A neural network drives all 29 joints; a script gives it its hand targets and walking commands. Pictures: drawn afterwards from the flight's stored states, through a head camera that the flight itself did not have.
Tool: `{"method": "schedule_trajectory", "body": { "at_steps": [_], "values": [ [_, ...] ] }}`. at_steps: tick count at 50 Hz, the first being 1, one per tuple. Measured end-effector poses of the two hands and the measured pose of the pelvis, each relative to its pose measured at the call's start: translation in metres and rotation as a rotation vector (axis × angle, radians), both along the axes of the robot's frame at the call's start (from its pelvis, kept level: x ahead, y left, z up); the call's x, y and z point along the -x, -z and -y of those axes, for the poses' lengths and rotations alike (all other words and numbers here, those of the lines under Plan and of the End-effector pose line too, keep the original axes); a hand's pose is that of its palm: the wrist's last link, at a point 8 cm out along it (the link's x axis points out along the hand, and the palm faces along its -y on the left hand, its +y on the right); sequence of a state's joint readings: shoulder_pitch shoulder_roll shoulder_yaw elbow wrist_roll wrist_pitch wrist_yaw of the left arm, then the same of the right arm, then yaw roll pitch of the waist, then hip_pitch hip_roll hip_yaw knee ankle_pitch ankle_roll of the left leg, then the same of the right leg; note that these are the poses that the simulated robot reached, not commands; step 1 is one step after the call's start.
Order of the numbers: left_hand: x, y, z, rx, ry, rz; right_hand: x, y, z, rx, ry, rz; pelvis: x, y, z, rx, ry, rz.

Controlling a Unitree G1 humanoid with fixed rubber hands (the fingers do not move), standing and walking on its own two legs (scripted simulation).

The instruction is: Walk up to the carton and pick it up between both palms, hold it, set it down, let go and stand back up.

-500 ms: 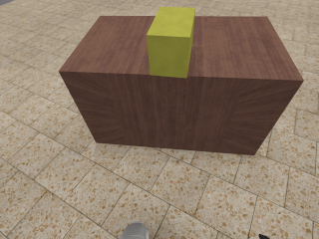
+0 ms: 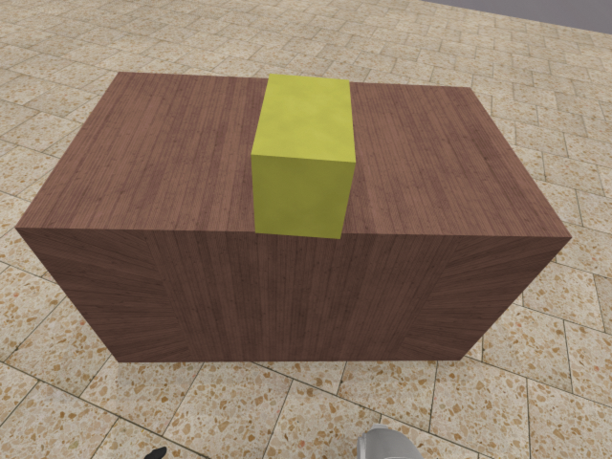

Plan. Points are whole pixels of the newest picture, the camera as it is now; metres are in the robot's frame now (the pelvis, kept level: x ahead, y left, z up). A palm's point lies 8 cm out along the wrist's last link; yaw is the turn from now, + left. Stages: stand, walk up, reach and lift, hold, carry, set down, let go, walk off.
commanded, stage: walk up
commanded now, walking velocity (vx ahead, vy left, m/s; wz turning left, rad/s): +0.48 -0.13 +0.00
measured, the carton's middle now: (303, 153) +0.70 -0.01 -0.01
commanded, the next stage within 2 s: none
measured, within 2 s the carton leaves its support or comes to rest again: neither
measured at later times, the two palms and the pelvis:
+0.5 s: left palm (190, 432) +0.20 +0.17 -0.12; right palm (488, 375) +0.28 -0.32 -0.16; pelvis +0.21 -0.07 +0.00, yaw +0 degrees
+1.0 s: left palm (166, 409) +0.25 +0.22 -0.17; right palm (424, 342) +0.33 -0.21 -0.13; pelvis +0.26 +0.01 +0.00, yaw +1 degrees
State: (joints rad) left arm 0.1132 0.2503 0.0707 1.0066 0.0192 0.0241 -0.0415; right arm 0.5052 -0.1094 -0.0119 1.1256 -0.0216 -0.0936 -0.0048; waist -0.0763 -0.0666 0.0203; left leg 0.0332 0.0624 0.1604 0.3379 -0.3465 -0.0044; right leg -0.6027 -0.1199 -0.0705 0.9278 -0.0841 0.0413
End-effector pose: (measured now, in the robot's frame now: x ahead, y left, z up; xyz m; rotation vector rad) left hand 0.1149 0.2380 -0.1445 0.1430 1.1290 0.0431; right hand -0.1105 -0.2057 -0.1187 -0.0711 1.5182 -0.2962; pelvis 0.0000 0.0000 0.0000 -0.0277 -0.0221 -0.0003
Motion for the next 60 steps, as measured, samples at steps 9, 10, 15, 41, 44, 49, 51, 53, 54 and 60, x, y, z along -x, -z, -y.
{"method": "schedule_trajectory", "body": {
  "at_steps": [9, 10, 15, 41, 44, 49, 51, 53, 54, 60],
  "values": [
    [-0.152, 0.015, 0.073, -0.006, 0.104, 0.064, -0.071, 0.033, 0.014, -0.1, 0.074, -0.154, -0.111, 0.03, 0.044, -0.024, 0.008, -0.023],
    [-0.163, 0.017, 0.079, -0.013, 0.098, 0.071, -0.085, 0.039, 0.022, -0.106, 0.069, -0.17, -0.124, 0.034, 0.05, -0.015, 0.018, -0.024],
    [-0.164, 0.01, 0.091, -0.045, -0.002, 0.005, -0.186, 0.049, 0.068, -0.084, -0.001, -0.089, -0.163, 0.026, 0.068, -0.05, 0.004, -0.015],
    [-0.093, 0.017, 0.041, 0.032, -0.197, -0.321, -0.457, 0.023, 0.009, -0.022, -0.257, 0.32, -0.252, 0.01, 0.004, -0.021, -0.02, 0.004],
    [-0.11, 0.023, 0.033, 0.056, -0.186, -0.298, -0.452, 0.011, 0.004, 0.011, -0.247, 0.304, -0.255, 0.006, -0.004, -0.017, -0.014, -0.001],
    [-0.129, 0.024, 0.017, 0.037, -0.179, -0.269, -0.442, 0.008, 0.002, 0.028, -0.231, 0.267, -0.255, 0.004, -0.01, -0.034, -0.019, -0.013],
    [-0.131, 0.023, 0.01, 0.01, -0.176, -0.261, -0.439, 0.013, 0.001, 0.02, -0.216, 0.269, -0.255, 0.006, -0.01, -0.048, -0.016, -0.013],
    [-0.132, 0.017, 0.006, -0.018, -0.178, -0.255, -0.434, 0.018, 0.0, 0.004, -0.201, 0.265, -0.253, 0.005, -0.012, -0.041, -0.016, -0.003],
    [-0.131, 0.013, 0.004, -0.031, -0.177, -0.252, -0.432, 0.021, -0.001, -0.007, -0.192, 0.261, -0.253, 0.004, -0.012, -0.033, -0.019, 0.001],
    [-0.126, -0.003, 0.002, -0.074, -0.153, -0.262, -0.411, 0.031, 0.0, -0.038, -0.14, 0.244, -0.252, 0.001, -0.014, -0.02, -0.012, 0.013]
  ]
}}
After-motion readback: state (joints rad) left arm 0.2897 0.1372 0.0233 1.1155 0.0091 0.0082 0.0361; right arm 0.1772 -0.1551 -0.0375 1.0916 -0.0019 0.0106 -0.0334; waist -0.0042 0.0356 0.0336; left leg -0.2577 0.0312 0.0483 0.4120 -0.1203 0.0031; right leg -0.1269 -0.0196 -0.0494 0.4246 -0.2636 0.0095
